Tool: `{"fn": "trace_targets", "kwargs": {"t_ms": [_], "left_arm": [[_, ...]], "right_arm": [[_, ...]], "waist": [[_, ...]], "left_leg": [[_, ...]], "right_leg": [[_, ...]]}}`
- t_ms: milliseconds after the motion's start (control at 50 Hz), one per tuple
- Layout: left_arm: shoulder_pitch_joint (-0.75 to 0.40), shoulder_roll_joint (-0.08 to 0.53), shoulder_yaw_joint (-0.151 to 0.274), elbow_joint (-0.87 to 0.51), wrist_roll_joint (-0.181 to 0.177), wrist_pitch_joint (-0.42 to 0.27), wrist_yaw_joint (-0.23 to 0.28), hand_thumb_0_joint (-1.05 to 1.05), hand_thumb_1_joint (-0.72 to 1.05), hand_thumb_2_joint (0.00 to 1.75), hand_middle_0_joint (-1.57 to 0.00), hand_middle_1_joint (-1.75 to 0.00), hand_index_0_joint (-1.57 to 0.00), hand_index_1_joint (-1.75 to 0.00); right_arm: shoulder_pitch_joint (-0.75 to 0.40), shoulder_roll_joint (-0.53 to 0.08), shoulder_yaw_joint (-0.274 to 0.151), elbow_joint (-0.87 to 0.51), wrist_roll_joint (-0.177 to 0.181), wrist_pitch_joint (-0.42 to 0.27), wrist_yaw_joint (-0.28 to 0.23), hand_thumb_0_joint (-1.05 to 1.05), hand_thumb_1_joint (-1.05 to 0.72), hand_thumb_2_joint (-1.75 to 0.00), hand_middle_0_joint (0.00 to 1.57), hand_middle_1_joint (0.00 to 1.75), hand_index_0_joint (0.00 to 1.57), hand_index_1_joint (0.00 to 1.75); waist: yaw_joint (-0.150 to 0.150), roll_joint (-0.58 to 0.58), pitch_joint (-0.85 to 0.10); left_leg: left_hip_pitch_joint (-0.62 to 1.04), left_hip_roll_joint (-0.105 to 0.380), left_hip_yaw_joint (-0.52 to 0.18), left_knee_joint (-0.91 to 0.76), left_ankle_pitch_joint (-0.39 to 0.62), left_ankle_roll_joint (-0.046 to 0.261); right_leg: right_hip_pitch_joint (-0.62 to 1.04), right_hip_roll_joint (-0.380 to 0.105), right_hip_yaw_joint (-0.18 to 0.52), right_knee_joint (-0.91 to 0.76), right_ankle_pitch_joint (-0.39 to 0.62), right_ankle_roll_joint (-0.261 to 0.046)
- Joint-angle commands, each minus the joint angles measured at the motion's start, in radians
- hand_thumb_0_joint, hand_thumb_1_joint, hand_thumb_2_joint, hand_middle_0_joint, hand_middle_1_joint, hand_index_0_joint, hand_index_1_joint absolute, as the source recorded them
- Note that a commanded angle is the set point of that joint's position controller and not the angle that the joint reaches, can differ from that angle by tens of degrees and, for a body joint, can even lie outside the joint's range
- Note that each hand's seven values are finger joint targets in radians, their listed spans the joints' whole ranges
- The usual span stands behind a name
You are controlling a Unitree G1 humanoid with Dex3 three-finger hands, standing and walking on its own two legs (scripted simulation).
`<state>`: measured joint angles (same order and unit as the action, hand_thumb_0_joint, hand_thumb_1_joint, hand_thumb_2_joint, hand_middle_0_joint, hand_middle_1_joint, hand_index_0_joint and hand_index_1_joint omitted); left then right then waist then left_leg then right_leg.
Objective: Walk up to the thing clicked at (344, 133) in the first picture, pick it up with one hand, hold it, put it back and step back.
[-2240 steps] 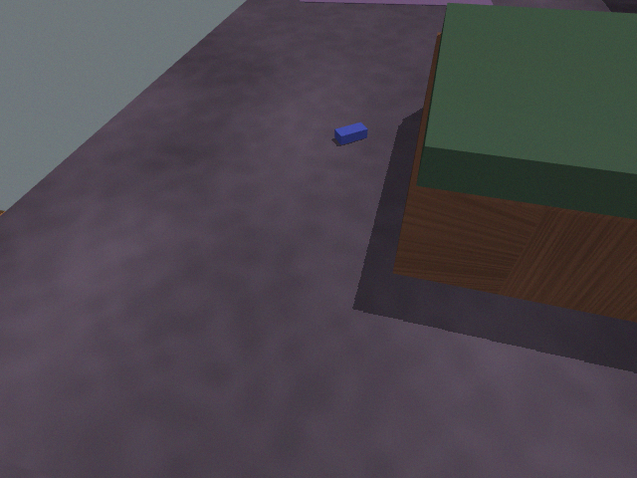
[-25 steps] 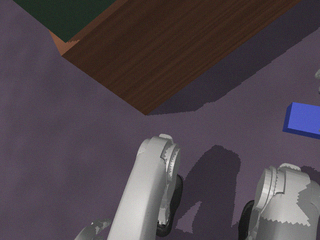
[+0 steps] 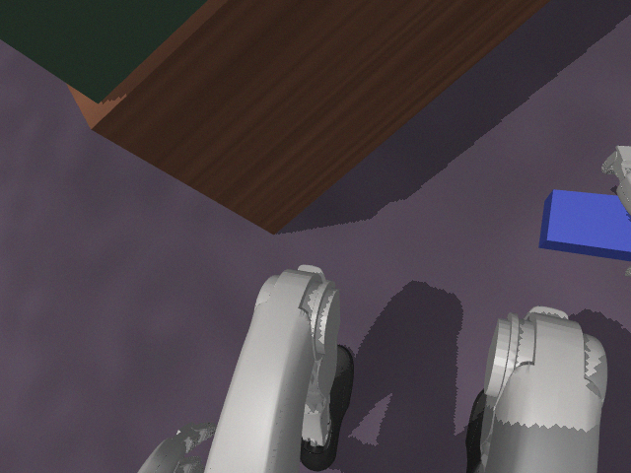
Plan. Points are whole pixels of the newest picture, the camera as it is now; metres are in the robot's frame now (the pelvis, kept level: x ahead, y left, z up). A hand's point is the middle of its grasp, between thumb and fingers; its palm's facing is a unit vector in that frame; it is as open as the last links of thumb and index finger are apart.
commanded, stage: rest palm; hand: right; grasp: from above
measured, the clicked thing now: (608, 227) +0.47 -0.29 -0.29
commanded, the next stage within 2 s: close in 0.94 s
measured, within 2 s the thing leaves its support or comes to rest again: neither
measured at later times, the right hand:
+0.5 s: hand (626, 226) +0.46 -0.30 -0.24, palm faces -0.45 +0.14 -0.88, open 14.3 cm
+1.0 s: hand (616, 230) +0.45 -0.29 -0.26, palm faces -0.43 +0.12 -0.90, open 14.1 cm
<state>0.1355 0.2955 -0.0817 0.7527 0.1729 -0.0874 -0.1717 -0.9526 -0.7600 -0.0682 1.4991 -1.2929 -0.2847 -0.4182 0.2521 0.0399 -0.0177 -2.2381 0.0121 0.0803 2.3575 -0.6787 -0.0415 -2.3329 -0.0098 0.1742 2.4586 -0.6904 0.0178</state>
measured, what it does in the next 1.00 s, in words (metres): stands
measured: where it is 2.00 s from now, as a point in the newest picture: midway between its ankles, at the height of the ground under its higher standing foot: (399, 453)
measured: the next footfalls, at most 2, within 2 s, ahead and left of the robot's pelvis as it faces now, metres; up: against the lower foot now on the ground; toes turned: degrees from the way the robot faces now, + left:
none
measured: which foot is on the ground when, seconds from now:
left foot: down 0.00-1.00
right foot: down 0.00-1.00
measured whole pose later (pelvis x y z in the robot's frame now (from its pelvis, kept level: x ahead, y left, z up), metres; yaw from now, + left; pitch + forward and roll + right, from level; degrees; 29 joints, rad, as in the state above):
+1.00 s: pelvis +0.00 -0.01 -0.03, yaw +4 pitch +27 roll +13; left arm 0.08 0.33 -0.21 0.73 0.31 -0.24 -0.29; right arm -1.00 -0.94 -0.17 1.75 -1.35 -0.26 -0.66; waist 0.36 0.11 0.12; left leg -2.25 -0.03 0.13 2.42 -0.67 -0.07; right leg -2.36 -0.02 0.25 2.58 -0.73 0.01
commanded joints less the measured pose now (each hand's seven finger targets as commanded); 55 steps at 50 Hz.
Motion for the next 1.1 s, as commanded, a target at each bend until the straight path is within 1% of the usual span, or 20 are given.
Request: {"fn": "trace_targets", "kwargs": {"t_ms": [0,60,100,180,260,360,400,460,520,540,640,680,720,860,880,900,920,960,1000,1080], "left_arm": [[0.212,0.262,0.059,0.007,0.012,-0.002,0.001,0.0,0.89,0.89,-0.2,-0.3,-0.2,-0.3],[0.192,0.265,0.049,0.008,0.026,-0.015,-0.011,0.0,0.89,0.9,-0.2,-0.3,-0.2,-0.3],[0.18,0.273,0.036,-0.002,0.045,-0.036,-0.021,0.0,0.89,0.9,-0.2,-0.3,-0.2,-0.3],[0.157,0.291,0.022,-0.028,0.059,-0.064,-0.027,0.0,0.89,0.9,-0.2,-0.3,-0.2,-0.3],[0.167,0.301,0.011,-0.024,0.072,-0.079,-0.031,0.0,0.89,0.9,-0.2,-0.3,-0.2,-0.3],[0.199,0.305,-0.005,-0.009,0.089,-0.093,-0.04,0.0,0.89,0.9,-0.2,-0.3,-0.2,-0.3],[0.201,0.305,-0.015,-0.003,0.092,-0.095,-0.042,0.0,0.89,0.9,-0.2,-0.3,-0.2,-0.3],[0.205,0.304,-0.018,0.003,0.101,-0.09,-0.048,0.0,0.89,0.9,-0.2,-0.3,-0.2,-0.3],[0.199,0.322,-0.019,0.003,0.108,-0.1,-0.058,0.0,0.9,0.9,-0.2,-0.3,-0.2,-0.3],[0.207,0.317,-0.02,0.008,0.106,-0.095,-0.058,0.0,0.89,0.9,-0.2,-0.3,-0.2,-0.3],[0.189,0.315,-0.032,0.004,0.115,-0.093,-0.073,0.0,0.89,0.9,-0.2,-0.3,-0.2,-0.3],[0.181,0.333,-0.027,-0.006,0.119,-0.1,-0.08,0.0,0.89,0.9,-0.2,-0.3,-0.2,-0.3],[0.184,0.333,-0.033,-0.002,0.126,-0.102,-0.086,0.0,0.89,0.9,-0.2,-0.3,-0.2,-0.3],[0.129,0.348,-0.032,-0.01,0.129,-0.145,-0.102,0.0,0.89,0.9,-0.2,-0.3,-0.2,-0.3],[0.144,0.354,-0.034,0.001,0.129,-0.148,-0.104,0.0,0.89,0.9,-0.2,-0.3,-0.2,-0.3],[0.131,0.355,-0.037,-0.012,0.125,-0.158,-0.107,0.0,0.89,0.9,-0.2,-0.3,-0.2,-0.3],[0.139,0.36,-0.035,-0.006,0.129,-0.157,-0.108,0.0,0.89,0.9,-0.2,-0.3,-0.2,-0.3],[0.14,0.358,-0.041,-0.005,0.123,-0.157,-0.111,0.0,0.9,0.9,-0.2,-0.3,-0.2,-0.3],[0.148,0.361,-0.043,-0.012,0.13,-0.164,-0.119,0.0,0.9,0.9,-0.2,-0.3,-0.2,-0.3],[0.137,0.362,-0.058,-0.01,0.125,-0.17,-0.12,0.0,0.89,0.9,-0.2,-0.3,-0.2,-0.3]], "right_arm": [[-0.329,-0.255,-0.056,-0.044,-0.049,0.005,-0.118,0.0,0.6,-1.05,0.07,0.93,0.04,0.96],[-0.365,-0.285,-0.076,0.002,-0.069,0.016,-0.172,0.0,0.58,-1.06,0.07,0.93,0.03,0.97],[-0.379,-0.258,-0.059,0.07,-0.07,0.029,-0.192,0.0,0.57,-1.04,0.06,0.93,0.03,0.96],[-0.375,-0.333,-0.099,0.099,-0.05,0.051,-0.225,0.0,0.57,-1.03,0.06,0.94,0.03,0.97],[-0.348,-0.366,-0.119,0.119,-0.029,0.069,-0.222,0.0,0.56,-1.02,0.06,0.95,0.04,0.98],[-0.341,-0.412,-0.146,0.106,-0.005,0.064,-0.192,0.0,0.56,-1.02,0.06,0.96,0.04,0.98],[-0.302,-0.438,-0.168,0.095,0.007,0.054,-0.189,0.0,0.56,-1.02,0.06,0.96,0.04,0.98],[-0.261,-0.429,-0.155,0.074,0.001,0.04,-0.18,0.0,0.55,-1.0,0.06,0.97,0.04,0.98],[-0.287,-0.407,-0.125,0.068,0.007,0.024,-0.166,0.0,0.55,-1.01,0.07,0.97,0.05,0.99],[-0.238,-0.429,-0.151,0.062,0.007,0.019,-0.173,0.0,0.55,-1.03,0.07,0.97,0.05,0.99],[-0.241,-0.418,-0.139,0.055,-0.017,-0.003,-0.199,0.0,0.55,-1.03,0.07,0.95,0.04,0.98],[-0.259,-0.399,-0.123,0.068,-0.023,-0.006,-0.211,0.0,0.55,-1.05,0.07,0.95,0.04,0.98],[-0.271,-0.42,-0.136,0.063,-0.034,-0.009,-0.231,0.0,0.55,-1.08,0.09,0.95,0.05,0.99],[-0.307,-0.361,-0.072,0.125,-0.041,0.017,-0.27,0.0,0.55,-1.06,0.08,0.95,0.04,0.99],[-0.287,-0.396,-0.102,0.144,-0.041,0.024,-0.276,0.0,0.55,-1.06,0.08,0.96,0.04,0.99],[-0.315,-0.374,-0.075,0.134,-0.039,0.028,-0.276,0.0,0.55,-1.04,0.07,0.96,0.04,0.99],[-0.3,-0.399,-0.107,0.15,-0.034,0.032,-0.284,0.0,0.55,-1.03,0.07,0.96,0.04,0.99],[-0.297,-0.427,-0.124,0.148,-0.035,0.041,-0.293,0.0,0.56,-1.06,0.08,0.97,0.04,1.0],[-0.295,-0.396,-0.11,0.171,-0.032,0.053,-0.285,0.0,0.55,-1.08,0.08,0.99,0.05,1.03],[-0.296,-0.43,-0.122,0.172,-0.018,0.063,-0.282,0.0,0.48,-1.06,0.13,0.95,0.1,0.99]], "waist": [[0.058,-0.369,-0.582],[0.067,-0.384,-0.566],[0.106,-0.343,-0.511],[0.088,-0.34,-0.544],[0.089,-0.361,-0.589],[0.116,-0.34,-0.567],[0.1,-0.34,-0.582],[0.098,-0.362,-0.594],[0.12,-0.406,-0.556],[0.097,-0.415,-0.575],[0.104,-0.44,-0.544],[0.124,-0.417,-0.507],[0.131,-0.425,-0.509],[0.145,-0.411,-0.451],[0.143,-0.405,-0.458],[0.145,-0.418,-0.447],[0.144,-0.396,-0.461],[0.132,-0.391,-0.466],[0.151,-0.404,-0.478],[0.15,-0.415,-0.49]], "left_leg": [[0.229,-0.051,0.126,-0.178,0.255,0.069],[0.217,-0.053,0.124,-0.183,0.231,0.067],[0.193,-0.051,0.13,-0.185,0.192,0.059],[0.229,-0.056,0.117,-0.205,0.147,0.061],[0.276,-0.061,0.116,-0.192,0.172,0.058],[0.317,-0.062,0.114,-0.173,0.216,0.055],[0.355,-0.065,0.118,-0.176,0.247,0.053],[0.389,-0.072,0.119,-0.163,0.29,0.053],[0.33,-0.072,0.147,-0.147,0.286,0.059],[0.349,-0.074,0.151,-0.149,0.292,0.061],[0.324,-0.079,0.167,-0.133,0.288,0.062],[0.302,-0.077,0.175,-0.128,0.288,0.058],[0.309,-0.08,0.173,-0.129,0.295,0.055],[0.248,-0.081,0.181,-0.14,0.214,0.052],[0.269,-0.082,0.185,-0.14,0.233,0.049],[0.257,-0.079,0.18,-0.134,0.221,0.05],[0.271,-0.082,0.186,-0.147,0.226,0.051],[0.288,-0.083,0.179,-0.148,0.228,0.053],[0.301,-0.084,0.18,-0.133,0.258,0.048],[0.322,-0.088,0.182,-0.134,0.292,0.048]], "right_leg": [[0.536,0.009,-0.102,-0.247,0.218,-0.029],[0.518,0.009,-0.106,-0.243,0.187,-0.033],[0.476,0.011,-0.107,-0.227,0.137,-0.04],[0.44,0.012,-0.109,-0.216,0.088,-0.045],[0.443,0.005,-0.109,-0.191,0.11,-0.046],[0.416,-0.001,-0.098,-0.153,0.14,-0.048],[0.412,-0.003,-0.093,-0.147,0.174,-0.047],[0.428,-0.006,-0.093,-0.142,0.211,-0.042],[0.468,-0.009,-0.08,-0.136,0.216,-0.032],[0.487,-0.009,-0.073,-0.157,0.231,-0.029],[0.503,-0.014,-0.065,-0.16,0.227,-0.02],[0.495,-0.014,-0.063,-0.149,0.225,-0.021],[0.498,-0.016,-0.063,-0.146,0.226,-0.023],[0.469,-0.015,-0.06,-0.148,0.135,-0.025],[0.478,-0.019,-0.053,-0.149,0.156,-0.025],[0.463,-0.014,-0.057,-0.149,0.142,-0.026],[0.467,-0.018,-0.046,-0.157,0.149,-0.027],[0.447,-0.018,-0.048,-0.157,0.154,-0.028],[0.476,-0.02,-0.05,-0.146,0.181,-0.028],[0.476,-0.024,-0.044,-0.139,0.215,-0.027]]}}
